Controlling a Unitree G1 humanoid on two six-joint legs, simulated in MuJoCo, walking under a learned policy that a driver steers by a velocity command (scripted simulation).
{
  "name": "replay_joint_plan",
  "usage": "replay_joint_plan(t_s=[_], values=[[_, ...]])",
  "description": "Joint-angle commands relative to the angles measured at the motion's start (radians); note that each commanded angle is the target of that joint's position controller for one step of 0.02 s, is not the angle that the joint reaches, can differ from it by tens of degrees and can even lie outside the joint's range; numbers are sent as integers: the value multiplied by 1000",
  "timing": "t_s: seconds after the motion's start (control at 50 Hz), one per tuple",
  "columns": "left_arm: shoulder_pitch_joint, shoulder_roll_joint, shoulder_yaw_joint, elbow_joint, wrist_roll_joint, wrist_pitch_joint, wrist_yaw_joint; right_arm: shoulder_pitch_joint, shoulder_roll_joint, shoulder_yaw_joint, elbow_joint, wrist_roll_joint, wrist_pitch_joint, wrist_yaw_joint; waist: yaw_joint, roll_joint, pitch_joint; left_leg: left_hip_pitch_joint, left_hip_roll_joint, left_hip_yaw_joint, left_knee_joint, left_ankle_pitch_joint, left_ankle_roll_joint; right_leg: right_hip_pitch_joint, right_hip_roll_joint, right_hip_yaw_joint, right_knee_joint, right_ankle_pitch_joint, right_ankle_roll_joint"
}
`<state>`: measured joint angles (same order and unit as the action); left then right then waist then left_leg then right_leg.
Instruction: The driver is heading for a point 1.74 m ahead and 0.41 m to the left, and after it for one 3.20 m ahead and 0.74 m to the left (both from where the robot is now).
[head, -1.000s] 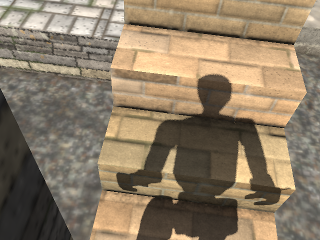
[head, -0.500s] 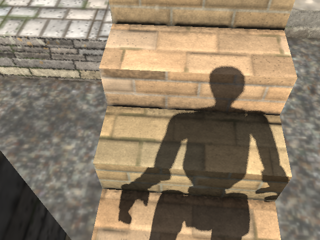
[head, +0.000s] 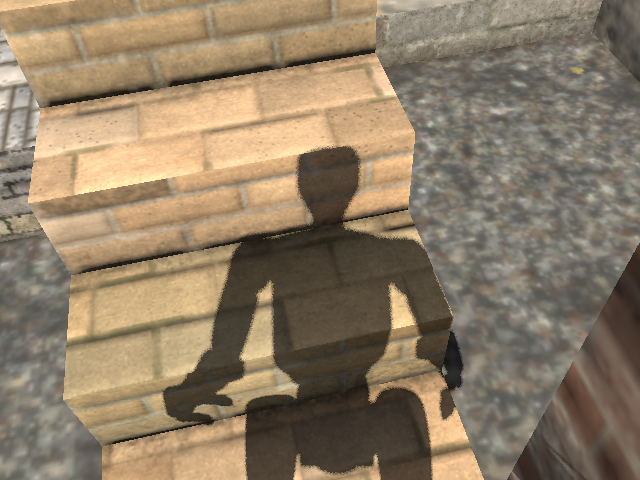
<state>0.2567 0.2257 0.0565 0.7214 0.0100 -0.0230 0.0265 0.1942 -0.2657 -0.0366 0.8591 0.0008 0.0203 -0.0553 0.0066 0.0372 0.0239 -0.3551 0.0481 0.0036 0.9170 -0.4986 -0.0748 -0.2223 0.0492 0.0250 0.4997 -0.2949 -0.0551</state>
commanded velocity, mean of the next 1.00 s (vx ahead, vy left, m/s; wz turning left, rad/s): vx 0.37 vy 0.05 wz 0.34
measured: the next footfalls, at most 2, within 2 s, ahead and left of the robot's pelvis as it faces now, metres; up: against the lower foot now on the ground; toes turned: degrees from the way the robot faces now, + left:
left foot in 0.38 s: +0.08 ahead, +0.14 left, +0.00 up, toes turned +20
right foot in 0.82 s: +0.21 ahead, -0.04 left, +0.00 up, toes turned +22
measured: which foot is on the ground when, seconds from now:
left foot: up 0.00-0.36, down 0.38-1.00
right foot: down 0.00-0.38, up 0.40-0.80, down 0.82-1.00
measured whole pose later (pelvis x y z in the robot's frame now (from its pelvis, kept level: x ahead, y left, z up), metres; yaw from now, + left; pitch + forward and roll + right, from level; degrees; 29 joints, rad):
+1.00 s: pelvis +0.10 +0.05 +0.01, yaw +26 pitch +0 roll -2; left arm 0.27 0.17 0.00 0.76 0.01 -0.04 0.04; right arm 0.19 -0.21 -0.02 0.70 -0.02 0.05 -0.01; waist -0.01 0.06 0.00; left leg -0.21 -0.04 -0.10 0.53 -0.36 0.00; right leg -0.19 0.00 -0.07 0.36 -0.16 0.00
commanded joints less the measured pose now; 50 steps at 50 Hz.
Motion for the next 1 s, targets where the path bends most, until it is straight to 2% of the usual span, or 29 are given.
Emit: replay_joint_plan(t_s=[0.02, 0.08, 0.12, 0.22, 0.26, 0.3, 0.32, 0.36, 0.38, 0.4, 0.42, 0.46, 0.48, 0.5, 0.52, 0.54, 0.58, 0.64, 0.7, 0.74, 0.78, 0.82, 0.84, 0.86, 0.88, 0.9, 0.92, 0.94, 1.0], values=[[95, 69, 2, -40, 69, -16, 31, 47, -86, -23, -23, -64, 17, 26, 14, -81, 91, -224, 3, -21, 84, 120, 46, 97, -338, 351, -290, 217, -105], [94, 86, 3, -35, 46, -39, 49, 122, -39, -19, 17, -30, 46, 75, -12, -125, 18, -78, -25, -63, -33, 229, 72, 101, -311, 190, -230, 570, -39], [58, 76, 0, -46, 41, -44, 57, 117, -43, -20, 18, -12, 47, 83, -8, -190, -16, -29, -56, -68, -100, 236, 80, 108, -294, 135, -223, 539, -29], [80, 125, 28, -33, 26, -32, 58, 65, -40, -19, -26, -25, 23, 76, 27, -196, 49, -70, -69, -9, -213, 203, 99, 113, -317, 116, -264, 308, -77], [56, 119, 35, -29, 23, -32, 62, 116, -31, -20, -30, -34, 20, 83, 13, -216, 34, 11, -75, 27, -231, 171, 121, 80, -312, 65, -229, 429, -99], [13, 116, 40, -33, 20, -33, 60, 189, -31, -31, -33, -21, 22, 77, -25, -248, -39, 103, -110, 77, -227, 129, 151, 92, -307, 12, -110, 831, -104], [-101, 170, 57, -56, -46, -32, 61, 214, -96, -52, -46, 32, 27, 57, -79, -249, -67, 104, -23, -25, -285, 76, 138, 108, -339, 42, -78, 896, -117], [-151, 142, 53, -65, -64, -23, 56, 264, -78, -52, -54, 18, 26, 50, -130, -132, -99, 183, -68, -28, -555, 328, 156, 146, -248, -22, 115, 903, -59], [-184, 137, 53, -100, -50, -31, 49, 294, -135, -72, -78, 18, 14, 51, -146, -10, -130, 300, -27, -119, -567, 609, 227, 9, -151, -83, 369, 624, -6], [-115, 7, 15, -122, 13, -2, 19, 319, -201, -78, -44, -21, -9, 59, -73, 318, -98, 373, 151, -436, -609, 866, 379, -322, 43, -160, 682, -197, 72], [-47, 24, 13, -83, 27, 22, 14, 328, -184, -75, -40, -9, -31, 74, -59, 277, -101, 305, 215, -528, -608, 749, 471, -350, 3, -17, 917, -310, 51], [-74, 63, 21, -71, 32, 6, -8, 151, -77, -43, -89, -12, -34, 70, -6, 71, -20, 129, 132, -384, -629, 402, 408, -371, -73, 3, 934, -193, 36], [-113, 70, 14, -76, 39, -5, -11, 116, -72, -36, -104, -22, -27, 66, 2, -15, -18, 107, 97, -363, -659, 410, 367, -351, -81, -14, 833, -136, 35], [-152, 58, 2, -89, 47, -15, -31, 121, -126, -46, -94, -4, -22, 63, 5, -58, 1, 130, 109, -386, -673, 538, 358, -366, -85, -32, 733, -115, 46], [-76, 61, 7, -25, 45, -7, -28, 179, -126, -58, -118, -38, -26, 50, -44, -242, 22, 287, 248, -575, -666, 714, 339, -499, -71, -2, 739, -62, 74], [-28, 57, 6, -7, 35, -2, -27, 224, -153, -66, -89, -28, -30, 47, -31, -210, -12, 358, 273, -575, -637, 822, 314, -520, -93, 28, 716, -34, 87], [-29, 75, 7, -13, 15, 9, -32, 219, -132, -63, -89, -14, -35, 54, -33, -49, -48, 379, 214, -470, -610, 896, 254, -497, -87, 18, 633, -45, 85], [-29, 55, -4, -15, 10, 16, -42, 153, -118, -65, -116, -17, -17, 46, -35, 122, -86, 250, 113, -358, -597, 810, 224, -358, -36, -45, 597, -50, 76], [-25, 39, -13, -29, -5, 6, -41, 101, -110, -67, -171, -30, 8, 42, -48, 128, -38, 116, 63, -363, -627, 579, 206, -255, -20, -62, 415, 13, 67], [-38, 34, -16, -53, -11, -8, -36, 81, -118, -75, -187, -20, 18, 39, -57, 146, -21, 122, 66, -397, -632, 581, 188, -205, 6, -78, 253, 51, 61], [-59, 70, -1, -98, -24, -39, -9, 21, -104, -63, -186, -9, 7, 44, -21, 270, -92, 220, 11, -385, -542, 791, 227, -119, 7, -63, 65, 165, 50], [48, 65, 1, -58, -23, -63, 2, 22, -80, -52, -210, 7, -29, 57, 10, 187, -132, 293, 1, -353, -416, 1013, 188, 18, -28, -63, -232, 400, 42], [66, 87, 7, -39, -9, -74, 1, 62, -51, -42, -215, 14, -39, 62, -21, 92, -128, 212, -17, -340, -373, 822, 151, 140, -83, -32, -278, 436, 47], [100, 133, 16, -28, 4, -74, 2, 171, 28, -21, -205, 8, -40, 45, -67, -80, -157, 16, -98, -255, -250, 257, 101, 354, -291, 134, -186, 876, -17], [109, 126, 7, -23, 2, -56, 4, 221, 40, -10, -190, -3, -23, 28, -56, -224, -200, -53, -154, -156, -97, -76, 74, 362, -443, 243, -143, 1050, -127], [59, 72, -13, -39, 9, -48, 5, 221, -7, -18, -174, -20, -3, 19, -52, -191, -201, 15, -112, -119, 27, -100, 56, 205, -465, 245, -189, 933, -192], [-39, 12, -44, -57, 5, -47, 8, 162, -43, -26, -191, -22, 15, 22, -82, -160, -141, 79, -74, -123, -10, -81, 38, 85, -393, 170, -222, 794, -161], [-111, -15, -60, -54, 3, -41, 10, 149, -19, -11, -197, -20, 23, 36, -120, -167, -92, 165, -49, -122, -189, -27, 45, -14, -306, 60, -241, 695, -101], [-6, 63, -47, 1, -13, -8, 14, 30, 7, 25, -189, -28, 34, 46, -61, -234, -17, 247, -70, -95, -635, 329, 89, 5, -161, 2, -202, 374, 5]])
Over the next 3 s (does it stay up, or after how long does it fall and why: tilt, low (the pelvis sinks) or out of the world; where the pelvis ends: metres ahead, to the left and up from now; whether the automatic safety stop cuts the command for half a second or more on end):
stays up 0.13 0.02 0.01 its command is cut before an obstacle after 0.0 s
